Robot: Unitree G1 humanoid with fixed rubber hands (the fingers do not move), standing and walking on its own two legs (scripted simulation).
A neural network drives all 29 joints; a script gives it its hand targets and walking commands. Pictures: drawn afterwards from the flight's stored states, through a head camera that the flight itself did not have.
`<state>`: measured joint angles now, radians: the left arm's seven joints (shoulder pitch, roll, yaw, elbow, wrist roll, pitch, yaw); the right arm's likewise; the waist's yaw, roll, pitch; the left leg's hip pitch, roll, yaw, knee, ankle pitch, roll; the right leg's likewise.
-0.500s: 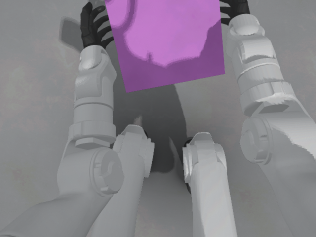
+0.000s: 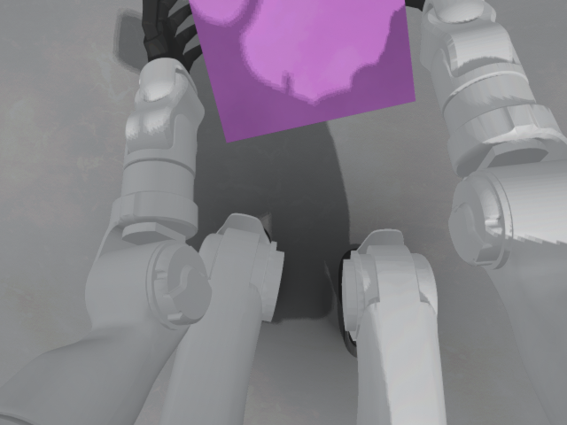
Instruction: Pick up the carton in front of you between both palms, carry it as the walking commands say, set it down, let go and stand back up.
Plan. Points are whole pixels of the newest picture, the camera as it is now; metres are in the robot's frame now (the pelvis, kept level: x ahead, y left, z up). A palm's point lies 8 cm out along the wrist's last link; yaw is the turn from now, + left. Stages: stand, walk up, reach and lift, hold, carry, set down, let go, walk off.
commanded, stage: set down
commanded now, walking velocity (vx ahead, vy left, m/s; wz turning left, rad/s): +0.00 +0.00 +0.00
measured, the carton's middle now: (302, 43) +0.55 +0.02 -0.25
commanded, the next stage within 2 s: none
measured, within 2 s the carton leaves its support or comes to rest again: rests again in 0.40 s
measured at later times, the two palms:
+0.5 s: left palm (170, 48) +0.52 +0.17 -0.15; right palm out of the picture +0.57 -0.13 -0.17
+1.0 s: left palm (159, 80) +0.49 +0.20 -0.19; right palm (453, 32) +0.55 -0.16 -0.21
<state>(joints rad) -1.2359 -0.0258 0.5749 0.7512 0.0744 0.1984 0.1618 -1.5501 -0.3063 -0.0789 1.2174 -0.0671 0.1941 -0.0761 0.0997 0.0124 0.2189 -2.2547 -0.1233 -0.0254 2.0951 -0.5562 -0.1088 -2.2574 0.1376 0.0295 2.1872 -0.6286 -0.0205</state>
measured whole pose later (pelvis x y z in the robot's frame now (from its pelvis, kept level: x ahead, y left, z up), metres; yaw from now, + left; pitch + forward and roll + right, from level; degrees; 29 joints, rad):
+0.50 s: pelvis +0.01 +0.00 +0.00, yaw +1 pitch +41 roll +6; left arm -1.30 0.01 0.67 0.81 0.18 0.18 0.06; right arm -1.55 -0.30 -0.21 1.17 -0.19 0.18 0.01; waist 0.09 0.02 0.24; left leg -2.26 -0.11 -0.01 2.11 -0.58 -0.10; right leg -2.27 0.11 0.02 2.20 -0.65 -0.04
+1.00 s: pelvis +0.00 +0.00 -0.01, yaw +1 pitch +37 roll +6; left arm -1.30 0.16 0.45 1.06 -0.05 0.05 0.11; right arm -1.50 -0.45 0.01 1.22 0.03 0.09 -0.02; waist 0.10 0.05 0.35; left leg -2.24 -0.08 0.02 2.15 -0.57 -0.08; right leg -2.25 0.06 0.02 2.25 -0.64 -0.05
